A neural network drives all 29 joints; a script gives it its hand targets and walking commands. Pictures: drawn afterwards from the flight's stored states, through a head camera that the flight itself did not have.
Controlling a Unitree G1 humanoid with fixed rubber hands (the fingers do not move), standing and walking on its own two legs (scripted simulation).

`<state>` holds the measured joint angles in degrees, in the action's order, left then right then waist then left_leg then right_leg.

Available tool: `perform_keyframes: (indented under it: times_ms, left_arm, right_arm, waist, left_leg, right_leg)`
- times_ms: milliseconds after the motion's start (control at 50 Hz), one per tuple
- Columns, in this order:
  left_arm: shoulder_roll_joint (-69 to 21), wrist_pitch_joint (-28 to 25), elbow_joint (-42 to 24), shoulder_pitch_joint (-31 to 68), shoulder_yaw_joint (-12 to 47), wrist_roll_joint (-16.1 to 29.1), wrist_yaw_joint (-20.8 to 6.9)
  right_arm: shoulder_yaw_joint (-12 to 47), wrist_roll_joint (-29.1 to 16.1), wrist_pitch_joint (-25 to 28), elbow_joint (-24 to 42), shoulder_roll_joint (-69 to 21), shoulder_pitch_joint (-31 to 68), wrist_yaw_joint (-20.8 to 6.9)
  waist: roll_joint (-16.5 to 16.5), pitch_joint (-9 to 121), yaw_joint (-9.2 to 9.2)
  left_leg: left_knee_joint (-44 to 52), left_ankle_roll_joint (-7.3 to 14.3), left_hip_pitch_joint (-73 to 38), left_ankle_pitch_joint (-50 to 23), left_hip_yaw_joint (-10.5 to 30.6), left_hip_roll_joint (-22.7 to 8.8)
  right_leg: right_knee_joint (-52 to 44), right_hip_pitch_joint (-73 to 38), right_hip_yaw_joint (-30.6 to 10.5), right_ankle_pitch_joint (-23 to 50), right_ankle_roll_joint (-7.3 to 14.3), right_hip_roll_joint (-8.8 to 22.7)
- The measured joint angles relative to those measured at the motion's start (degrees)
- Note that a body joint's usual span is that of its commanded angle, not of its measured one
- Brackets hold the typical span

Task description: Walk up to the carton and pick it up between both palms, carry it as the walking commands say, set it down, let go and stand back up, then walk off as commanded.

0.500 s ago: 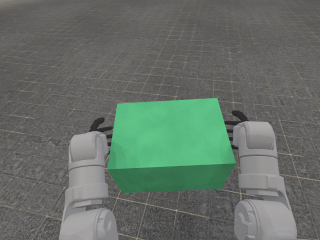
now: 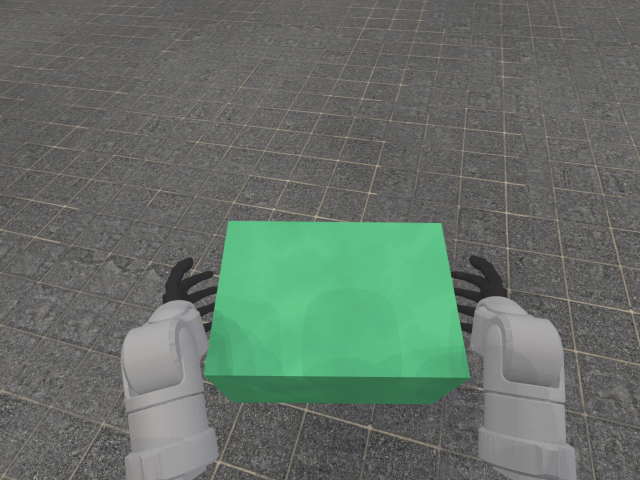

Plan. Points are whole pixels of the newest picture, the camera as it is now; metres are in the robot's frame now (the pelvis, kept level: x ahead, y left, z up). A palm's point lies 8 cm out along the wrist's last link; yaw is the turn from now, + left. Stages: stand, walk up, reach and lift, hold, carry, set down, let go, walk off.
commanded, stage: carry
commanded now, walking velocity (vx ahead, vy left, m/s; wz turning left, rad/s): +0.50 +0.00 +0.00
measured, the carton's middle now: (333, 315) +0.33 +0.00 -0.01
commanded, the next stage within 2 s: none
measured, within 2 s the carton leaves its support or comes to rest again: neither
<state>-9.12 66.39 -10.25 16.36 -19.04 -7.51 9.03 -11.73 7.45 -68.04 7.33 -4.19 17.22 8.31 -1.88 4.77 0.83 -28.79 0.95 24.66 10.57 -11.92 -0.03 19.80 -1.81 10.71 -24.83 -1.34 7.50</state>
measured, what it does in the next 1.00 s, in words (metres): walks ahead: left foot, then right foot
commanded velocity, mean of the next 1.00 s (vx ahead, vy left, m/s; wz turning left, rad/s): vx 0.50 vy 0.00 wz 0.00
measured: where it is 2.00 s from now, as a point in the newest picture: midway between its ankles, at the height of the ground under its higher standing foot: (326, 214)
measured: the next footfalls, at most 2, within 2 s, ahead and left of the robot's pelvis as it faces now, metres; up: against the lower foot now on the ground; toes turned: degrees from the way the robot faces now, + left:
left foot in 0.04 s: +0.10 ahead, +0.12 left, +0.00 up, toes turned +9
right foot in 0.40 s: +0.48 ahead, -0.12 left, +0.00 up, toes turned -9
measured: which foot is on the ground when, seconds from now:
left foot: up 0.00-0.02, down 0.04-0.44, up 0.46-1.00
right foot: down 0.00-0.04, up 0.06-0.38, down 0.40-1.00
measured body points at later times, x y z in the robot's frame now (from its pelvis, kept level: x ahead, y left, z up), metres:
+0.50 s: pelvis +0.33 -0.04 -0.02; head +0.29 -0.08 +0.43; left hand +0.59 +0.15 +0.09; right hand +0.62 -0.21 +0.05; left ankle +0.12 +0.09 -0.66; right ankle +0.44 -0.11 -0.74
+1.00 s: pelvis +0.64 -0.02 -0.01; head +0.61 -0.04 +0.44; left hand +0.91 +0.16 +0.09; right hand +0.91 -0.20 +0.07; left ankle +0.70 +0.10 -0.73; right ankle +0.45 -0.11 -0.73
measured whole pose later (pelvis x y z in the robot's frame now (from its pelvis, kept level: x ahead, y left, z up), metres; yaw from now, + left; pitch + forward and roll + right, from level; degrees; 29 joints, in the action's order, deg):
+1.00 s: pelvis +0.64 -0.02 -0.01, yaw +2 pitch +4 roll +4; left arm -7.9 65.5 -13.7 11.1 -13.8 -7.9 6.8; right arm -10.8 9.7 -67.2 14.5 -5.2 9.8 5.6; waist -0.7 9.6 0.9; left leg -30.2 0.9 24.8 7.6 -12.6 -0.3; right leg 19.4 -4.6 10.2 -26.5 -1.1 6.0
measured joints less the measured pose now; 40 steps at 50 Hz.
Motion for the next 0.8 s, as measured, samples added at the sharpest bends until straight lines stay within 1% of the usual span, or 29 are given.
perform_keyframes:
  times_ms: [20,40,60,80,100,120,140,180,220,260,300,340,380,400,420,440,460,480,500,520,540,560,600,640,680,700,720,760,800]
  left_arm:
    - [0.4,-0.4,-1.3,-1.3,-0.3,0.2,-1.2]
    - [1.1,-0.9,-2.6,-2.3,-0.7,0.6,-2.2]
    - [1.8,-1.2,-3.7,-2.6,-1.2,1.2,-2.8]
    - [2.3,-1.4,-4.2,-2.4,-1.6,1.7,-3.1]
    - [2.3,-1.6,-4.2,-2.0,-1.6,1.7,-3.4]
    - [2.0,-1.5,-4.2,-1.9,-1.2,1.6,-2.9]
    - [1.4,-1.2,-4.2,-1.8,-0.7,1.5,-2.3]
    - [0.5,-1.0,-4.3,-2.5,0.3,0.7,-2.0]
    - [1.0,-2.0,-3.9,-4.4,1.6,-0.3,-3.5]
    - [1.3,-2.5,-4.2,-5.8,2.3,0.0,-4.2]
    - [1.4,-2.4,-5.5,-6.4,2.4,0.4,-4.1]
    - [1.4,-2.2,-7.3,-6.4,2.7,0.2,-3.9]
    - [1.2,-1.5,-8.7,-5.2,3.1,-0.3,-3.4]
    - [1.2,-1.3,-8.4,-4.4,3.3,-0.7,-3.5]
    - [0.9,-1.5,-7.3,-3.8,3.6,-0.9,-3.2]
    - [0.8,-1.8,-5.8,-3.3,4.4,-1.1,-2.8]
    - [0.8,-1.8,-4.2,-3.2,5.3,-1.5,-2.5]
    - [0.8,-1.6,-2.6,-3.3,6.2,-1.8,-2.1]
    - [0.9,-1.2,-1.0,-3.7,7.0,-2.2,-1.9]
    - [1.0,-0.7,0.8,-4.3,7.6,-2.2,-1.7]
    - [1.1,-0.3,2.3,-4.9,7.9,-1.8,-1.3]
    - [1.2,0.3,3.0,-5.5,7.8,-1.5,-0.8]
    - [1.3,1.2,2.4,-5.9,6.6,-0.3,0.7]
    - [1.3,1.0,-0.7,-6.3,5.1,0.9,1.2]
    - [1.3,-0.2,-3.7,-6.1,3.5,1.8,0.5]
    - [1.3,-0.8,-4.8,-5.6,2.9,2.3,0.2]
    - [1.1,-1.4,-5.5,-4.9,2.5,2.7,0.1]
    - [0.9,-2.1,-6.0,-3.9,2.6,2.7,-0.3]
    - [0.9,-2.8,-5.4,-3.9,3.1,1.7,-1.6]
  right_arm:
    - [0.6,-0.5,-0.4,1.4,-0.7,0.0,1.2]
    - [1.0,-0.9,-0.4,2.5,-1.8,0.1,2.5]
    - [1.2,-1.1,0.2,3.6,-3.2,-0.2,3.5]
    - [1.2,-1.0,1.1,4.7,-4.5,-1.0,4.0]
    - [1.3,-0.6,1.9,5.5,-4.8,-2.2,3.7]
    - [1.3,-0.2,2.5,6.0,-4.5,-3.5,2.6]
    - [0.9,0.2,2.8,6.2,-4.1,-4.6,1.4]
    - [0.5,0.8,2.8,6.5,-3.7,-6.0,0.1]
    - [0.9,0.5,2.4,7.2,-3.6,-6.8,0.6]
    - [1.2,0.1,1.5,8.2,-3.6,-7.3,1.2]
    - [1.4,-0.3,0.9,9.2,-3.6,-7.1,1.5]
    - [1.4,-0.1,1.5,9.6,-3.6,-6.7,0.5]
    - [0.6,0.4,2.6,9.7,-3.6,-6.5,-1.2]
    - [0.1,0.9,3.1,9.5,-3.6,-6.5,-2.0]
    - [-0.3,1.3,3.3,8.8,-3.0,-6.3,-2.7]
    - [-0.7,1.4,3.3,7.8,-2.0,-6.0,-3.3]
    - [-0.9,1.4,3.1,6.5,-0.8,-6.0,-3.9]
    - [-0.9,1.5,2.6,5.0,0.2,-5.9,-4.4]
    - [-0.5,1.9,1.8,3.7,1.1,-6.3,-4.9]
    - [-0.1,2.2,0.8,2.6,1.8,-6.9,-5.1]
    - [0.4,2.4,-0.2,1.6,2.3,-7.5,-5.2]
    - [0.9,2.4,-0.9,0.7,2.5,-7.6,-4.9]
    - [1.7,1.5,-1.7,-0.3,2.1,-6.8,-3.1]
    - [2.6,0.0,-1.4,1.5,1.1,-6.0,-0.6]
    - [2.3,-1.0,-0.5,4.4,-0.6,-5.1,1.4]
    - [1.7,-0.9,0.3,5.7,-1.6,-4.8,1.6]
    - [0.8,-0.4,1.3,6.6,-2.4,-4.6,1.1]
    - [-0.7,0.7,3.1,7.8,-3.5,-5.2,-0.7]
    - [-0.9,1.7,4.1,8.3,-3.7,-6.5,-2.1]
  waist:
    - [1.2,-0.5,0.18]
    - [1.9,-0.9,0.59]
    - [1.9,-1.6,1.25]
    - [1.2,-2.5,1.45]
    - [0.7,-3.4,1.21]
    - [0.7,-3.9,0.90]
    - [0.7,-4.1,0.45]
    - [0.4,-4.1,0.00]
    - [0.3,-3.7,0.08]
    - [0.7,-3.2,-0.04]
    - [1.5,-2.5,-0.46]
    - [2.7,-1.1,-0.95]
    - [3.9,0.7,-0.98]
    - [4.1,1.9,-1.04]
    - [5.4,2.8,-1.67]
    - [7.0,3.2,-2.40]
    - [7.2,3.3,-2.94]
    - [7.0,2.7,-2.97]
    - [6.4,2.3,-2.55]
    - [5.7,1.9,-2.17]
    - [4.9,1.2,-1.95]
    - [4.1,0.1,-1.91]
    - [2.8,-2.7,-2.28]
    - [1.8,-5.1,-2.35]
    - [1.1,-6.5,-1.79]
    - [0.8,-6.6,-1.37]
    - [0.6,-6.2,-0.97]
    - [0.3,-4.3,-0.49]
    - [0.1,-1.4,-0.48]
  left_leg:
    - [2.9,0.9,-3.0,-1.8,-0.4,0.0]
    - [3.2,2.4,-4.6,-2.6,-0.2,0.0]
    - [2.1,4.1,-5.3,1.6,0.0,0.1]
    - [0.9,4.0,-5.7,3.9,0.2,0.4]
    - [1.0,3.0,-6.8,4.5,0.6,0.4]
    - [2.1,1.8,-8.2,4.4,1.5,0.1]
    - [3.7,0.6,-9.9,3.9,2.3,-0.3]
    - [7.0,-0.1,-13.7,3.8,3.4,-1.1]
    - [9.2,-0.8,-17.5,4.9,4.2,-1.9]
    - [10.8,-1.7,-21.6,6.6,4.9,-2.9]
    - [11.5,-2.8,-25.6,9.0,5.0,-4.1]
    - [11.7,-4.1,-29.5,11.9,4.9,-5.3]
    - [9.8,-5.2,-31.9,15.7,5.6,-6.6]
    - [6.9,-5.5,-32.3,18.1,5.9,-6.9]
    - [2.0,-5.2,-31.6,20.4,5.9,-8.2]
    - [-5.9,-4.1,-29.0,18.5,6.3,-9.6]
    - [-14.7,-3.1,-25.2,18.4,7.6,-9.1]
    - [-22.7,-2.1,-21.1,18.7,8.9,-7.5]
    - [-29.4,-1.4,-16.4,18.2,9.5,-5.8]
    - [-34.4,-1.1,-11.8,16.8,9.1,-4.6]
    - [-37.4,-0.8,-7.7,14.9,8.3,-4.0]
    - [-38.4,-0.7,-4.1,13.2,7.2,-3.9]
    - [-36.8,-0.4,1.6,9.3,6.2,-4.3]
    - [-33.6,-0.2,6.4,6.3,6.3,-5.2]
    - [-30.6,-0.5,10.3,3.2,6.3,-6.0]
    - [-29.0,-0.7,11.7,2.0,6.2,-6.3]
    - [-27.5,-0.9,12.7,0.8,5.9,-6.5]
    - [-25.1,-1.2,13.6,-1.9,5.6,-6.3]
    - [-22.9,-1.3,13.0,-3.6,5.2,-5.7]
  right_leg:
    - [5.3,1.2,-0.4,-1.5,-0.6,-0.2]
    - [13.9,4.4,-1.2,-1.0,-1.1,0.1]
    - [24.4,8.9,-3.0,-1.5,-1.5,-0.1]
    - [34.0,13.5,-5.5,-4.3,-1.3,-1.1]
    - [40.9,17.7,-7.0,-6.0,-0.6,-2.5]
    - [43.7,21.2,-7.2,-6.4,0.1,-3.7]
    - [43.7,24.4,-7.0,-5.6,0.3,-4.5]
    - [39.2,29.6,-6.4,-3.0,0.0,-4.8]
    - [33.0,33.6,-6.0,1.3,0.0,-4.0]
    - [25.1,35.5,-5.2,7.0,0.0,-3.2]
    - [17.4,35.7,-3.8,12.8,-0.3,-3.2]
    - [12.3,34.8,-1.4,17.5,-0.6,-3.7]
    - [9.3,32.6,1.2,20.6,-0.4,-4.5]
    - [8.1,30.8,2.0,20.7,-0.1,-4.8]
    - [9.4,30.3,2.8,22.3,2.3,-5.5]
    - [12.3,30.4,3.5,21.0,4.6,-6.3]
    - [14.1,30.2,3.4,18.9,6.2,-6.3]
    - [14.4,29.1,3.1,17.2,7.0,-5.8]
    - [13.4,27.6,3.0,16.4,7.1,-5.0]
    - [11.9,26.0,3.1,16.1,7.0,-4.1]
    - [10.1,24.1,3.1,16.0,6.8,-3.5]
    - [8.1,22.1,2.8,16.2,6.6,-3.1]
    - [4.5,18.5,1.8,16.7,6.4,-3.2]
    - [1.8,15.7,0.5,16.9,6.5,-3.5]
    - [-0.2,13.4,-0.3,16.5,6.4,-3.5]
    - [-1.3,12.2,-0.4,16.1,6.3,-3.5]
    - [-2.3,10.9,-0.3,15.7,6.1,-3.4]
    - [-4.4,8.6,-0.1,14.5,5.6,-3.2]
    - [-5.9,6.4,-0.4,13.1,4.9,-2.7]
